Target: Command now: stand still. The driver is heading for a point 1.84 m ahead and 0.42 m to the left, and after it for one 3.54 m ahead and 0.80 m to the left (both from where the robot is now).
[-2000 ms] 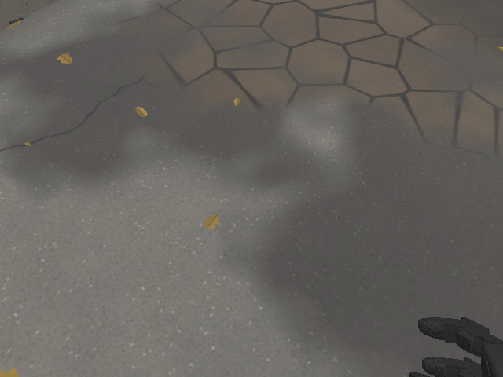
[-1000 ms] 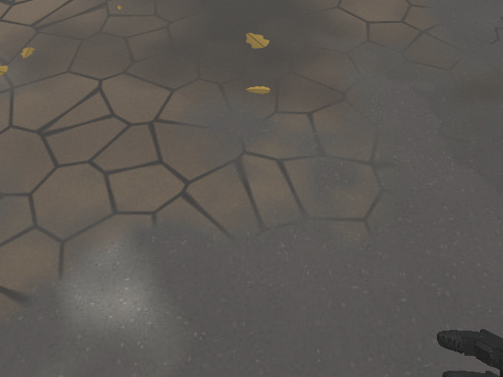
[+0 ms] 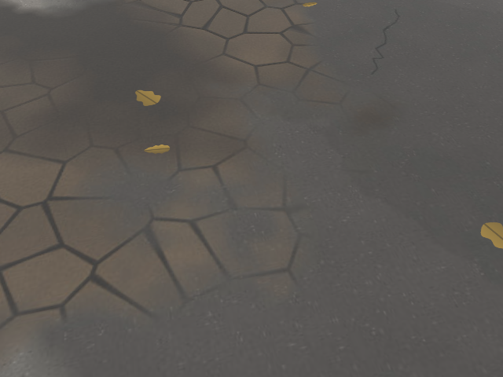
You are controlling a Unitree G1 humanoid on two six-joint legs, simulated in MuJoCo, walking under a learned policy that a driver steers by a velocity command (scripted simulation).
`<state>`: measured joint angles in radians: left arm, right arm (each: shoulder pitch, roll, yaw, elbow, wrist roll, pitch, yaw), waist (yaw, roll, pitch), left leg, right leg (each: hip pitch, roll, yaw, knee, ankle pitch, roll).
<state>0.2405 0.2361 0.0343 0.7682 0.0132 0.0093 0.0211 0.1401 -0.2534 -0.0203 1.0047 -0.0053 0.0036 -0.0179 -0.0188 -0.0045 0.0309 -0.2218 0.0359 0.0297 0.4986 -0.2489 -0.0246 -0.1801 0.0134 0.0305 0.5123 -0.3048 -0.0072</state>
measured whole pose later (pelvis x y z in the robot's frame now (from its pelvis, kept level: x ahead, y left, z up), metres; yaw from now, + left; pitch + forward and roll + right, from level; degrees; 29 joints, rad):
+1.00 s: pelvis +0.00 +0.00 +0.00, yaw +1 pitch -1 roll +0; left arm 0.27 0.19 0.01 1.08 0.00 0.00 0.04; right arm 0.24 -0.20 -0.02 1.13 0.00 0.01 -0.05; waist -0.01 0.00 0.03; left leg -0.22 0.03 0.02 0.47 -0.23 -0.02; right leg -0.16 0.01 0.02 0.46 -0.28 0.00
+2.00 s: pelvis +0.02 +0.01 -0.01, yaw +1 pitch +0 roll +0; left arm 0.38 0.17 0.02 1.10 -0.03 -0.03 0.04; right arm 0.36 -0.17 -0.03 1.11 0.02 -0.03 -0.04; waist 0.00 0.00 -0.02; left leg -0.27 0.01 0.01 0.61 -0.43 0.04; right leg -0.21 0.00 0.03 0.59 -0.45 -0.04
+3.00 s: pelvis +0.51 +0.02 +0.01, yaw +1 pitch +1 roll -2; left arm 0.37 0.24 0.05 1.01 -0.01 -0.10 0.00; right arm 0.09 -0.24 -0.05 0.87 0.02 -0.09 0.00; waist 0.07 0.03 0.00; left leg -0.67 0.13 -0.03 0.64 0.07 0.00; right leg -0.01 0.07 -0.05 0.20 -0.22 -0.05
